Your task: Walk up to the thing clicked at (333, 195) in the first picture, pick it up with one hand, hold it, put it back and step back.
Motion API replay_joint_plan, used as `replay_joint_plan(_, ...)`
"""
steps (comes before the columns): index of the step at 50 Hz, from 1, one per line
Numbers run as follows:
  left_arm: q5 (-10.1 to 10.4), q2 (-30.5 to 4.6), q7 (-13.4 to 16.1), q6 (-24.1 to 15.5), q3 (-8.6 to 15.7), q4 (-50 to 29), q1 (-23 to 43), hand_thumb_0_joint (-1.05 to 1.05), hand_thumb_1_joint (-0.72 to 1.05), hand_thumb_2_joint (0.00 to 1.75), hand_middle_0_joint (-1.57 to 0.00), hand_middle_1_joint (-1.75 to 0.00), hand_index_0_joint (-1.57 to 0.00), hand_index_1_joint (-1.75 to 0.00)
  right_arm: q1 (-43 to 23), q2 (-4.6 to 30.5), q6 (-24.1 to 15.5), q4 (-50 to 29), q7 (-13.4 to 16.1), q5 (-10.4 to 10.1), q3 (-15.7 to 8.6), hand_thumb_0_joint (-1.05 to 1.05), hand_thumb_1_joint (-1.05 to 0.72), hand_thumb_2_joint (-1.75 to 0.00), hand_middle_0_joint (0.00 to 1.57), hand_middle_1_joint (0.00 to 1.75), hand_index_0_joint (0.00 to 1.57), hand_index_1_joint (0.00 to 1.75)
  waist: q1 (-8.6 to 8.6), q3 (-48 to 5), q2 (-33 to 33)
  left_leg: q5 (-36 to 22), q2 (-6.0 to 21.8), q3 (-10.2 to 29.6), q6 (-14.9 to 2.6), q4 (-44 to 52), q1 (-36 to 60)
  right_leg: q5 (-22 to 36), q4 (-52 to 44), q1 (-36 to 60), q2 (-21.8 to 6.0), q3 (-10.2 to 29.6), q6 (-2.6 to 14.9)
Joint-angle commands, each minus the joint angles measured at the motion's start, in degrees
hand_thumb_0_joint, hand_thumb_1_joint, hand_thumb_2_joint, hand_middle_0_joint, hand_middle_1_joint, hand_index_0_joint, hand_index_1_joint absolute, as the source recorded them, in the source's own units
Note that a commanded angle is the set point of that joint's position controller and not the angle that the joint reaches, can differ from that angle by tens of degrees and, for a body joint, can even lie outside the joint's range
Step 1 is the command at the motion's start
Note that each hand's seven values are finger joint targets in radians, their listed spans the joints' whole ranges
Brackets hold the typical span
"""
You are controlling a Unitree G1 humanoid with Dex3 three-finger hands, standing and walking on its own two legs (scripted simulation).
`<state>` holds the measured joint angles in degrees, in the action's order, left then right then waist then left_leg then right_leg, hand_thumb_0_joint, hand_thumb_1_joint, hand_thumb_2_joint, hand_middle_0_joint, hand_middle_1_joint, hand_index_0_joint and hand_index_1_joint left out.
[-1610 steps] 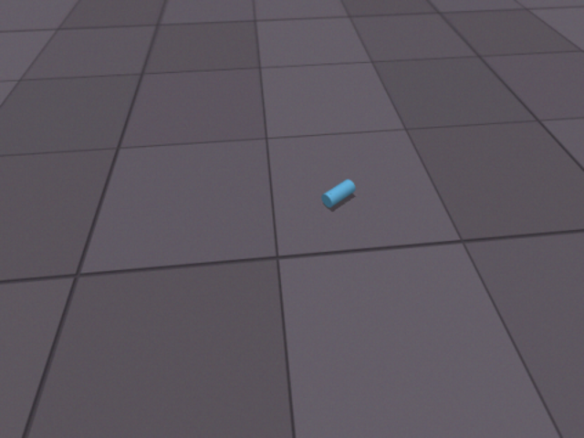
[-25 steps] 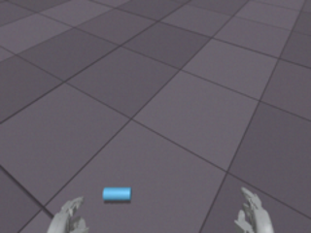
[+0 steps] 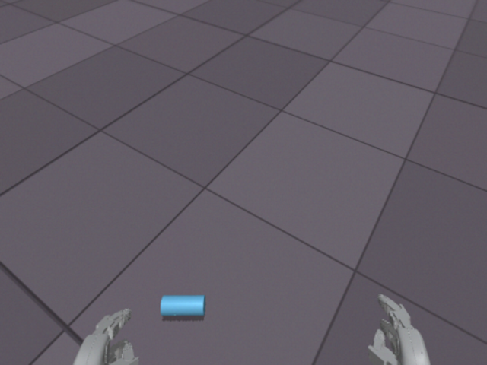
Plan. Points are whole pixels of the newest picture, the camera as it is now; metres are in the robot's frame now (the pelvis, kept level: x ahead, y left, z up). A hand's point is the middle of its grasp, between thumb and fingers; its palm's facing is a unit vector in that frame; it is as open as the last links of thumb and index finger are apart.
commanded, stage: home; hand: left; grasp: from above
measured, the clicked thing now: (183, 305) +0.46 +0.23 -0.68
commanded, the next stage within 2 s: stand in 0.14 s
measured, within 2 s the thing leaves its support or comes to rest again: neither
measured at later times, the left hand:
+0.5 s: hand out of the picture +0.11 +0.23 -0.11, palm faces +0.02 -0.94 -0.33, open 7.4 cm
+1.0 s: hand out of the picture +0.02 +0.24 -0.10, palm faces +0.02 -0.95 -0.32, open 7.4 cm
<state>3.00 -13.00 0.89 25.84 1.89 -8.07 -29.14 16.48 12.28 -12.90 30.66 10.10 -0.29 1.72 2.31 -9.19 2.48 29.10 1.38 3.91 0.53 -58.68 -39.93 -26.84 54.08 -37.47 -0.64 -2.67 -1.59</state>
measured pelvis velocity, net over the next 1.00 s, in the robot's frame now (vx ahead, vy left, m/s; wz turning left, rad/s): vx -0.02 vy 0.01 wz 0.00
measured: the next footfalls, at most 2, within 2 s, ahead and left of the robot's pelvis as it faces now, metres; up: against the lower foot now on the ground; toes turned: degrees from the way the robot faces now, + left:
none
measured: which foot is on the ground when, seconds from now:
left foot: down 0.00-1.00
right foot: down 0.00-1.00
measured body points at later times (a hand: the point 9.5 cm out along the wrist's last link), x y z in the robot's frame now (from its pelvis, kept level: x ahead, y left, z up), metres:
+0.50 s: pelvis -0.01 +0.01 +0.03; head +0.01 +0.02 +0.48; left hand +0.11 +0.28 -0.08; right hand +0.10 -0.27 -0.08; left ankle +0.00 +0.12 -0.68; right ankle +0.00 -0.14 -0.68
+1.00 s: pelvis -0.02 +0.01 +0.06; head -0.02 +0.01 +0.51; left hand +0.02 +0.29 -0.08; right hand +0.05 -0.26 -0.08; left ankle +0.00 +0.12 -0.68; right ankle +0.00 -0.14 -0.68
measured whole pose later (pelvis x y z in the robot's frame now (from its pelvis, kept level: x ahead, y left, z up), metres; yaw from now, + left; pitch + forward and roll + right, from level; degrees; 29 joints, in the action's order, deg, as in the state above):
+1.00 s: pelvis -0.02 +0.01 +0.06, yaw +0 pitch -5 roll +0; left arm -2.2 -16.2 1.4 0.5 2.0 62.7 -11.6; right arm 9.8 15.6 0.3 62.0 1.1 1.9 -2.5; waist -1.1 3.8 0.1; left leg 11.8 -1.4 0.8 -0.9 -24.0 -7.7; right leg -11.4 23.5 -7.6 -3.7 -0.3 -2.8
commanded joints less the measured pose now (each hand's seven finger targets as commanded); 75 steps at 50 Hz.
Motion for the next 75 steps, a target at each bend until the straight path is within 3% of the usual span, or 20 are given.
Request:
replay_joint_plan(1,-0.1,-5.9,0.7,-2.5,3.8,-9.7,0.5,0.0,0.9,0.9,-0.2,-0.3,-0.2,-0.3,-3.5,7.5,-3.1,-9.1,0.6,-0.2,-3.2,0.0,-0.9,-0.9,0.2,0.3,0.2,0.3,0.14,-4.3,0.1,-14.1,-0.9,-1.1,-0.97,9.7,5.4,11.3,-7.7,3.2,1.9,-1.6,1.44)
replay_joint_plan(11,-0.3,-6.0,0.7,-2.3,3.7,-9.4,-0.2,0.0,0.9,0.9,-0.2,-0.3,-0.2,-0.3,-3.6,7.4,-3.2,-9.3,0.7,-0.1,-3.2,0.0,-0.9,-0.9,0.2,0.3,0.2,0.3,0.0,-4.4,0.2,-11.8,-1.0,-1.1,-1.01,9.8,4.7,9.4,-7.9,2.9,1.8,-1.5,1.42)
replay_joint_plan(12,-6.8,-11.0,2.9,-14.6,3.2,10.7,16.9,0.0,0.9,0.9,-0.2,-0.3,-0.2,-0.3,-7.8,13.5,3.0,5.2,-2.7,7.4,-5.2,0.0,-0.9,-0.9,0.2,0.3,0.2,0.3,-4.69,8.7,-3.4,-20.9,1.0,0.1,-3.41,13.8,5.7,10.7,-11.4,12.5,-2.7,4.1,4.52)
replay_joint_plan(13,-7.1,-11.4,2.6,-18.5,4.3,19.4,12.2,0.0,0.9,0.9,-0.2,-0.3,-0.2,-0.3,-7.1,13.7,5.2,5.1,-4.3,7.1,-6.1,0.0,-0.9,-0.9,0.2,0.3,0.2,0.3,-3.76,3.8,-5.1,-21.5,0.4,-1.1,-3.99,14.2,10.4,10.5,-12.2,13.9,-3.5,6.9,6.09)
replay_joint_plan(14,-6.9,-12.3,2.2,-20.5,4.0,21.5,12.1,0.0,0.9,0.9,-0.2,-0.3,-0.2,-0.3,-6.3,14.6,6.3,3.5,-5.2,7.4,-6.4,0.0,-0.9,-0.9,0.2,0.3,0.2,0.3,-2.52,3.4,-5.6,-20.5,0.0,-0.1,-3.95,13.8,12.0,11.7,-13.5,12.3,-3.5,8.7,6.77)
replay_joint_plan(16,-7.1,-12.5,1.8,-22.7,3.2,26.7,13.7,0.0,0.9,0.9,-0.2,-0.3,-0.2,-0.3,-6.5,13.1,7.1,6.5,-7.2,5.1,-6.4,0.0,-0.9,-0.9,0.2,0.3,0.2,0.3,-3.33,0.9,-3.2,-20.1,-0.2,0.4,-3.97,15.9,14.9,15.3,-12.7,17.3,-4.8,8.4,5.96)
replay_joint_plan(18,-6.2,-12.4,1.5,-23.1,3.3,32.0,15.8,0.0,0.9,0.9,-0.2,-0.3,-0.2,-0.3,-7.7,12.1,7.6,8.3,-8.6,3.4,-6.4,0.0,-0.9,-0.9,0.2,0.3,0.2,0.3,-3.88,2.6,-5.1,-17.6,-0.7,-0.1,-3.62,17.5,17.2,12.1,-15.8,16.3,-4.8,7.9,5.1)
replay_joint_plan(20,-5.9,-12.6,1.5,-24.0,3.4,36.6,17.6,0.0,0.9,0.9,-0.2,-0.3,-0.2,-0.3,-7.9,12.0,8.4,10.4,-9.1,3.2,-6.8,0.0,-0.9,-0.9,0.2,0.3,0.2,0.3,-3.67,3.3,-5.0,-14.8,-0.7,0.1,-3.63,19.3,18.6,9.4,-18.7,16.5,-5.5,8.5,4.55)
replay_joint_plan(23,-5.8,-11.8,1.6,-25.2,3.4,43.1,18.6,0.0,0.9,0.9,-0.2,-0.3,-0.2,-0.3,-8.1,12.5,9.0,13.2,-9.2,3.7,-7.0,0.0,-0.9,-0.9,0.2,0.3,0.2,0.3,-3.78,5.0,-0.8,-15.2,1.1,2.5,-4.1,24.5,20.8,11.2,-19.1,17.7,-4.1,6.2,3.2)
replay_joint_plan(27,-5.4,-11.2,1.5,-26.0,3.3,50.2,17.9,0.0,0.9,0.9,-0.2,-0.3,-0.2,-0.3,-8.3,13.6,9.6,16.3,-8.7,3.4,-7.1,0.0,-0.9,-0.9,0.2,0.3,0.2,0.3,-4.16,5.0,2.1,-20.5,3.5,5.2,-4.2,29.6,24.6,16.0,-20.3,22.0,-3.5,4.4,2.28)
replay_joint_plan(31,-5.0,-11.9,1.6,-26.5,3.1,56.3,17.6,0.0,0.9,0.9,-0.2,-0.3,-0.2,-0.3,-7.6,13.6,10.2,19.6,-8.1,2.8,-6.9,0.0,-0.9,-0.9,0.2,0.3,0.2,0.3,-3.72,5.7,-1.5,-28.1,2.7,3.0,-3.08,30.6,28.0,23.5,-24.9,26.7,-4.9,5.3,2.77)
replay_joint_plan(32,-5.0,-12.3,1.6,-26.4,3.0,57.6,18.1,0.0,0.9,0.9,-0.2,-0.3,-0.2,-0.3,-6.9,13.6,10.5,20.8,-7.9,2.7,-6.8,0.0,-0.9,-0.9,0.2,0.3,0.2,0.3,-3.23,7.3,-2.1,-27.4,2.4,2.6,-2.66,31.8,27.9,23.6,-26.0,26.9,-5.1,5.7,2.85)
replay_joint_plan(35,-4.8,-12.6,1.8,-26.3,2.8,60.4,18.0,0.0,0.9,0.9,-0.2,-0.3,-0.2,-0.3,-7.5,14.4,10.8,22.9,-7.8,2.4,-6.8,0.0,-0.9,-0.9,0.2,0.3,0.2,0.3,-3.46,8.2,-0.9,-27.2,3.1,3.0,-2.66,34.4,29.9,22.6,-28.3,28.1,-5.1,5.1,2.44)
replay_joint_plan(38,-5.0,-12.9,1.8,-26.1,2.5,63.2,18.9,0.0,0.9,0.9,-0.2,-0.3,-0.2,-0.3,-8.1,14.1,11.5,24.7,-7.8,2.2,-6.5,0.0,-0.9,-0.9,0.2,0.3,0.2,0.3,-3.38,11.4,-2.2,-18.9,3.1,3.5,-2.3,38.3,28.4,16.0,-31.2,28.1,-4.8,5.0,2.15)
replay_joint_plan(48,-5.0,-13.7,1.3,-26.3,2.1,68.1,18.8,0.0,0.9,0.9,-0.2,-0.3,-0.2,-0.3,-9.3,14.9,12.0,27.7,-8.5,2.0,-6.6,0.0,-0.9,-0.9,0.2,0.3,0.2,0.3,-3.4,14.0,-0.5,-9.1,3.5,4.3,-2.03,43.8,27.4,12.1,-34.9,29.1,-4.7,5.1,1.7)
replay_joint_plan(55,-5.0,-14.6,1.3,-27.1,2.0,69.0,20.1,0.0,0.9,0.9,-0.2,-0.3,-0.2,-0.3,-8.7,14.7,11.8,28.9,-8.8,1.8,-6.1,0.0,-0.9,-0.9,0.2,0.3,0.2,0.3,-2.72,11.7,-2.9,-17.1,3.4,2.8,-1.95,41.7,31.0,14.6,-36.7,29.7,-6.1,6.3,1.83)
replay_joint_plan(61,-4.7,-14.7,1.2,-26.9,1.8,70.0,20.3,0.0,0.9,0.9,-0.2,-0.3,-0.2,-0.3,-9.1,15.5,12.0,29.6,-8.8,1.7,-5.8,0.0,-0.9,-0.9,0.2,0.3,0.2,0.3,-2.94,13.1,-2.4,-14.2,3.6,2.9,-1.85,42.6,29.9,12.4,-37.5,29.4,-5.7,6.2,1.74)
replay_joint_plan(69,-4.2,-15.3,1.0,-27.2,1.7,69.9,22.2,0.0,0.9,0.9,-0.2,-0.3,-0.2,-0.3,-9.3,16.1,11.5,30.3,-8.8,1.5,-5.3,0.0,-0.9,-0.9,0.2,0.3,0.2,0.3,-2.48,9.6,-1.7,-23.8,4.3,1.9,-1.75,41.6,32.6,21.2,-37.0,32.1,-6.5,6.7,2.06)
replay_joint_plan(71,-4.2,-15.7,0.9,-27.1,1.9,70.2,22.5,0.0,0.9,0.9,-0.2,-0.3,-0.2,-0.3,-9.5,16.1,11.6,30.6,-8.7,1.6,-5.1,0.0,-0.9,-0.9,0.2,0.3,0.2,0.3,-2.64,10.3,-2.2,-21.2,4.3,1.8,-1.72,42.5,31.8,19.3,-37.1,32.0,-6.4,6.5,2.05)
replay_joint_plan(75,-4.2,-15.2,0.8,-27.1,1.6,70.8,22.2,0.0,0.9,0.9,-0.2,-0.3,-0.2,-0.3,-10.1,16.4,11.7,30.7,-8.8,1.4,-5.0,0.0,-0.9,-0.9,0.2,0.3,0.2,0.3,-2.95,10.5,-3.3,-23.0,4.6,1.8,-1.67,42.2,33.2,19.3,-37.9,31.3,-6.4,6.5,2.03)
